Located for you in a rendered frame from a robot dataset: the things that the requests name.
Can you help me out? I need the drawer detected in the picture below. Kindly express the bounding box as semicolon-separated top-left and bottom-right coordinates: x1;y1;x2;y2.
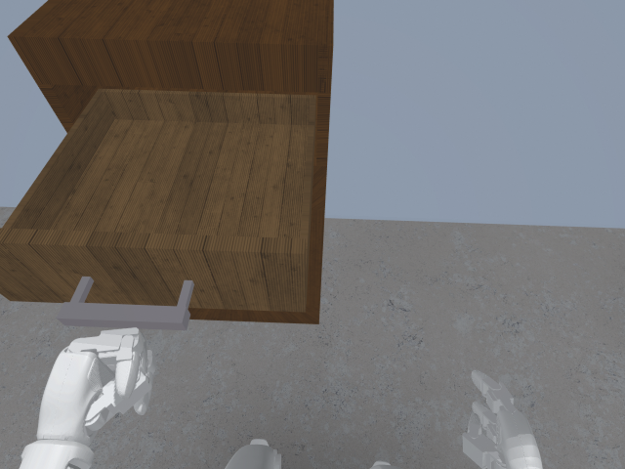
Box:
0;89;316;313

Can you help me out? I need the right robot hand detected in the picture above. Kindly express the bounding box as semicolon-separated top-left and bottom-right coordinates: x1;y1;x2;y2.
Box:
463;369;543;469

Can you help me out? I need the left robot forearm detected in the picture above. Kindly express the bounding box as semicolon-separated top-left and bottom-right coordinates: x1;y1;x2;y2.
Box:
20;440;95;469

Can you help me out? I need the cabinet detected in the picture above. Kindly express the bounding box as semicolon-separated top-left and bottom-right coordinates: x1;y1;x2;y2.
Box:
8;0;334;324

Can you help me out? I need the left robot hand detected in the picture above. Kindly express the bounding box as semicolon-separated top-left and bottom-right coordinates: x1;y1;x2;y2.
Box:
36;327;157;447

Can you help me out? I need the left robot thigh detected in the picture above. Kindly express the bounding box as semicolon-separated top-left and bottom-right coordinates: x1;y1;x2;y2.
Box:
225;445;281;469

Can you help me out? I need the handle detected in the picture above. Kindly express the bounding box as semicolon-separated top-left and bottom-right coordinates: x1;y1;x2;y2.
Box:
57;277;194;330

